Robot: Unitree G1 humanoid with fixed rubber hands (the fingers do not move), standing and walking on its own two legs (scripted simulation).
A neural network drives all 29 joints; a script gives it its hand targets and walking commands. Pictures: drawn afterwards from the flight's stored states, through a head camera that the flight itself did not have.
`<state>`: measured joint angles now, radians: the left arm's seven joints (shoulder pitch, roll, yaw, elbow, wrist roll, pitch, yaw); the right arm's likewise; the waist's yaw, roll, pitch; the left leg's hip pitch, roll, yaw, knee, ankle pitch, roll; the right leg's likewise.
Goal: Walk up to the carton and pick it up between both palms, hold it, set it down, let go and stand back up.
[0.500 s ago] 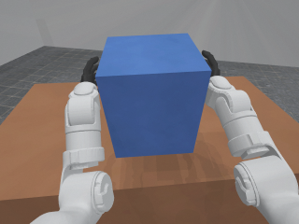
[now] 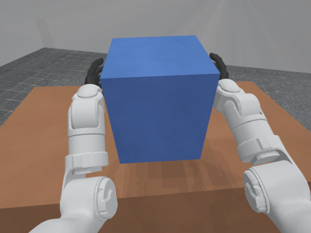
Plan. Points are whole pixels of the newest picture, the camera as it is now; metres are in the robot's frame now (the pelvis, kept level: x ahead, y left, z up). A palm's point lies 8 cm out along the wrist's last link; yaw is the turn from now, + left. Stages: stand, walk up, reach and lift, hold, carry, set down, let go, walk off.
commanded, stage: hold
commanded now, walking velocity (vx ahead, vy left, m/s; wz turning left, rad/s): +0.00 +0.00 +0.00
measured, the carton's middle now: (157, 100) +0.38 +0.01 +0.22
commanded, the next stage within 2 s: none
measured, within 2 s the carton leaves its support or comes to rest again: neither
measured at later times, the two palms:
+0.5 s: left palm (94, 88) +0.37 +0.16 +0.26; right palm (219, 81) +0.38 -0.14 +0.27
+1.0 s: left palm (94, 88) +0.37 +0.16 +0.26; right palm (221, 83) +0.37 -0.14 +0.27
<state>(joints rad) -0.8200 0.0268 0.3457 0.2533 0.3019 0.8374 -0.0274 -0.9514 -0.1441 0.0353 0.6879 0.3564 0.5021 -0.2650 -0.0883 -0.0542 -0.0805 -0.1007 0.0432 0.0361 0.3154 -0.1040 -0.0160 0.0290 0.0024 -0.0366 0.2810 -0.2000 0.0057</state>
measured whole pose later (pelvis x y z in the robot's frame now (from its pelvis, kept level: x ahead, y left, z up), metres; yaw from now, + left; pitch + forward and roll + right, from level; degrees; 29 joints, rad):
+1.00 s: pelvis +0.00 +0.00 +0.00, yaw +0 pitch -6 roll +0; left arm -0.83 0.02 0.36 0.26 0.30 0.84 -0.03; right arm -0.96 -0.15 0.02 0.69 0.36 0.53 -0.27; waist -0.09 -0.05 -0.10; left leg -0.10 0.04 0.04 0.31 -0.10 -0.02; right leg 0.03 0.00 -0.03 0.28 -0.20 0.01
